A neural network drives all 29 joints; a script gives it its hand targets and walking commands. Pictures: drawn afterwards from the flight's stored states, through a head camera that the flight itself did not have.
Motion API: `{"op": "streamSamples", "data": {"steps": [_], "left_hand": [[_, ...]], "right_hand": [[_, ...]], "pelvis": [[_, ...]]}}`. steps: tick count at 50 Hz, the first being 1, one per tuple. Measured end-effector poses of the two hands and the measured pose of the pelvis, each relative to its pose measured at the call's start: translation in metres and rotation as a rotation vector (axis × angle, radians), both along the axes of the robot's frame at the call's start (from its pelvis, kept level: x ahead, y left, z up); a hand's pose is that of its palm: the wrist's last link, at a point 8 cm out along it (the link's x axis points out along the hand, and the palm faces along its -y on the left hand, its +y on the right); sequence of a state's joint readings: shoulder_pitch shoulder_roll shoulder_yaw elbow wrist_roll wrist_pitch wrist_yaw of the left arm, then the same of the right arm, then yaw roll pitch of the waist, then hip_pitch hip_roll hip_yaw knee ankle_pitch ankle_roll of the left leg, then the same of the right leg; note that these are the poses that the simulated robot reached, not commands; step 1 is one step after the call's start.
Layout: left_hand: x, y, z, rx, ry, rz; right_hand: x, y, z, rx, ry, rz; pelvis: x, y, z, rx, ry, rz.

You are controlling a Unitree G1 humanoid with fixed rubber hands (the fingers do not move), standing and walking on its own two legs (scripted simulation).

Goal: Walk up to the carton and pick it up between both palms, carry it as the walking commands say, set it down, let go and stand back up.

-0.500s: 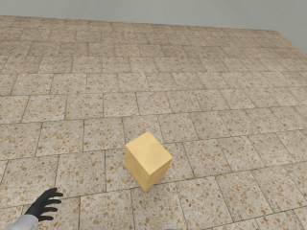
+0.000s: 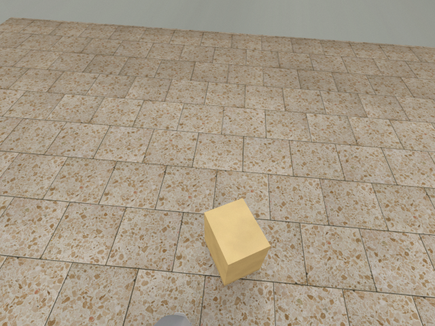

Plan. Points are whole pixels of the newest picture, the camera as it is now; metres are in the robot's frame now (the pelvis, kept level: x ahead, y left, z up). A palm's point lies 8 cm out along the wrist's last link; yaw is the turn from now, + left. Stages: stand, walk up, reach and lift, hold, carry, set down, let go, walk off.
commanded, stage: walk up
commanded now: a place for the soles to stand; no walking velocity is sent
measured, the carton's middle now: (233, 242) +0.54 -0.02 -0.61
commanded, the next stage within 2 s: none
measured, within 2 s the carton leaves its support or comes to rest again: neither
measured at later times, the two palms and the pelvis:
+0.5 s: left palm out of the picture +0.03 +0.15 -0.08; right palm out of the picture +0.13 -0.52 -0.06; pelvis +0.03 -0.17 +0.01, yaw +8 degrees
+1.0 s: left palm out of the picture +0.03 +0.02 -0.08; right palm out of the picture +0.23 -0.63 -0.09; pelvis +0.09 -0.31 +0.00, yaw +13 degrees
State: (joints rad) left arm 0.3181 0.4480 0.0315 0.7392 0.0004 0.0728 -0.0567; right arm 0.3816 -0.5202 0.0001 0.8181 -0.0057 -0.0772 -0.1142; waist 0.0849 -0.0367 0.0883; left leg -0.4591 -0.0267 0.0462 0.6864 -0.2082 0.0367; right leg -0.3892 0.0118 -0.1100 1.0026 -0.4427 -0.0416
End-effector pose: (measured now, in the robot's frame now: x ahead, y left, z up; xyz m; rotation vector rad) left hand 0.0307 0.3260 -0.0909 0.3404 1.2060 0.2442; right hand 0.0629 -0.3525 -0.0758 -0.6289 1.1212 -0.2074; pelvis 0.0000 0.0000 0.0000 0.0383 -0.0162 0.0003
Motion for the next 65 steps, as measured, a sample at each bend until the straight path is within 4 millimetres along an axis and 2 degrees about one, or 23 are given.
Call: {"op": "streamSamples", "data": {"steps": [6,11,14,16,21,24,27,30,34,37,40,42,44,46,52,59,62,65], "left_hand": [[0.06,-0.04,-0.01,-0.063,-0.116,-0.063],[0.078,-0.088,-0.019,-0.102,-0.134,-0.079],[0.071,-0.117,-0.027,-0.086,-0.13,-0.068],[0.054,-0.131,-0.03,-0.071,-0.113,-0.031],[0.015,-0.154,-0.005,-0.021,-0.051,0.071],[0.001,-0.168,0.007,-0.006,-0.015,0.117],[-0.009,-0.18,0.011,0.003,0.017,0.16],[-0.002,-0.189,0.006,0.015,0.007,0.168],[0.033,-0.206,-0.001,0.016,-0.068,0.138],[0.054,-0.23,-0.002,-0.008,-0.121,0.115],[0.055,-0.259,-0.009,-0.02,-0.132,0.117],[0.039,-0.278,-0.021,-0.008,-0.112,0.146],[0.02,-0.293,-0.02,0.005,-0.072,0.184],[0.008,-0.301,-0.009,0.03,-0.038,0.211],[0.002,-0.308,0.022,0.104,0.005,0.245],[-0.002,-0.301,0.032,0.139,0.059,0.274],[0.005,-0.291,0.027,0.132,0.054,0.27],[0.021,-0.276,0.015,0.119,0.018,0.252]], "right_hand": [[-0.001,-0.037,0.013,-0.049,-0.044,-0.023],[-0.002,-0.083,0.016,-0.071,-0.024,-0.009],[0.002,-0.119,0.004,-0.079,-0.003,0.006],[0.01,-0.134,-0.003,-0.081,0.009,0.016],[0.046,-0.154,0.004,-0.054,0.028,0.072],[0.065,-0.163,0.01,-0.033,0.061,0.111],[0.082,-0.172,0.013,-0.026,0.086,0.148],[0.09,-0.184,0.008,-0.034,0.068,0.152],[0.092,-0.208,-0.001,-0.047,0.012,0.127],[0.102,-0.23,0.002,-0.045,-0.018,0.14],[0.115,-0.256,-0.004,-0.039,-0.008,0.174],[0.126,-0.271,-0.015,-0.038,0.006,0.189],[0.14,-0.277,-0.016,-0.019,0.004,0.202],[0.154,-0.279,-0.015,0.005,0.003,0.214],[0.174,-0.279,-0.018,0.07,0.087,0.24],[0.2,-0.261,-0.024,0.1,0.103,0.264],[0.21,-0.249,-0.023,0.104,0.088,0.27],[0.215,-0.237,-0.023,0.101,0.057,0.268]], "pelvis": [[0.004,-0.032,-0.004,-0.013,-0.031,0.039],[0.005,-0.075,-0.008,-0.003,-0.014,0.037],[0.006,-0.107,-0.018,0.009,-0.004,0.036],[0.009,-0.126,-0.021,0.016,-0.024,0.055],[0.024,-0.155,-0.001,0.031,-0.017,0.094],[0.031,-0.169,0.01,0.032,0.02,0.123],[0.037,-0.182,0.015,0.031,0.047,0.154],[0.044,-0.193,0.008,0.019,0.026,0.178],[0.049,-0.214,-0.003,0.021,-0.039,0.205],[0.052,-0.238,-0.005,0.012,-0.046,0.196],[0.058,-0.267,-0.012,0.0,-0.033,0.192],[0.061,-0.285,-0.022,0.005,-0.038,0.202],[0.067,-0.296,-0.019,0.013,-0.049,0.215],[0.075,-0.303,-0.012,0.023,-0.044,0.216],[0.09,-0.313,0.005,0.026,0.016,0.237],[0.101,-0.306,0.008,0.015,0.046,0.242],[0.102,-0.298,0.007,0.001,0.05,0.248],[0.103,-0.286,0.0,-0.017,0.036,0.251]]}}
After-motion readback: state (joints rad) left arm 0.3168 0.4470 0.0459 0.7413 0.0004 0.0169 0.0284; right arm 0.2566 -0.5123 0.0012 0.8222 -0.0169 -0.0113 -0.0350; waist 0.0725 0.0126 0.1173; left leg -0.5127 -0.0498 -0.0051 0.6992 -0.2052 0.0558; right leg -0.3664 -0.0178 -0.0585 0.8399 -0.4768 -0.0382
